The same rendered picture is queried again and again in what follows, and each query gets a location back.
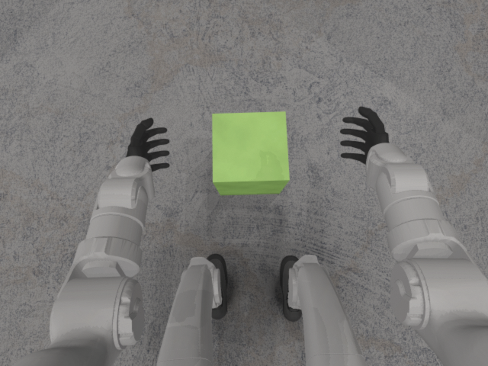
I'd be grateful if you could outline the robot right thigh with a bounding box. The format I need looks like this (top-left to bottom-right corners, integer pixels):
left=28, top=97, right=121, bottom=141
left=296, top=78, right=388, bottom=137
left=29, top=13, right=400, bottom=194
left=289, top=263, right=367, bottom=366

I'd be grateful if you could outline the right robot shin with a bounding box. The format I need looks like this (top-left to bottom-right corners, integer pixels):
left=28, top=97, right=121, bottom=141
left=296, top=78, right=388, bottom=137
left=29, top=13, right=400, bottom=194
left=287, top=255, right=329, bottom=310

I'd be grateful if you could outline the carton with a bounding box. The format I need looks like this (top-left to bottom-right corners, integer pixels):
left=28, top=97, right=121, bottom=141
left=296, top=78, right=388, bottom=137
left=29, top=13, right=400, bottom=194
left=212, top=111, right=290, bottom=195

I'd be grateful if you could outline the left robot forearm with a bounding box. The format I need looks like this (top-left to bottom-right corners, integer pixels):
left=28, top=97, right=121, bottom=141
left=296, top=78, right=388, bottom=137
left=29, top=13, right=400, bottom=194
left=50, top=156, right=155, bottom=342

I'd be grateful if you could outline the left robot hand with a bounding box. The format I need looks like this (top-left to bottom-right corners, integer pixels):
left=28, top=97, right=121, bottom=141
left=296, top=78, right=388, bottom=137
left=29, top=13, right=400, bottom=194
left=126, top=118, right=170, bottom=172

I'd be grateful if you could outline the right robot forearm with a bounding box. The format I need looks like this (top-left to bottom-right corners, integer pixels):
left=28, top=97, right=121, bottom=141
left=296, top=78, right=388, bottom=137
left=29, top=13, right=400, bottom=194
left=365, top=143, right=488, bottom=284

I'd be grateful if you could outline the right robot hand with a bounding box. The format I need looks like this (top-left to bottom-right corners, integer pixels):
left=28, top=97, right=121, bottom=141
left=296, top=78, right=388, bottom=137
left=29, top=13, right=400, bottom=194
left=340, top=107, right=389, bottom=165

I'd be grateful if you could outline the robot right upper arm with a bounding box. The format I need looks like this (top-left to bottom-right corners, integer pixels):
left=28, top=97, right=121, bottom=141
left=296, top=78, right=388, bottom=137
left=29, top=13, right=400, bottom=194
left=390, top=258, right=488, bottom=366

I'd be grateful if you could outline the robot left upper arm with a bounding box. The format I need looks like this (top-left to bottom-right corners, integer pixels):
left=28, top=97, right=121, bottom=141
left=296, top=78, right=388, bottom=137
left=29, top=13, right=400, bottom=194
left=12, top=276, right=145, bottom=366

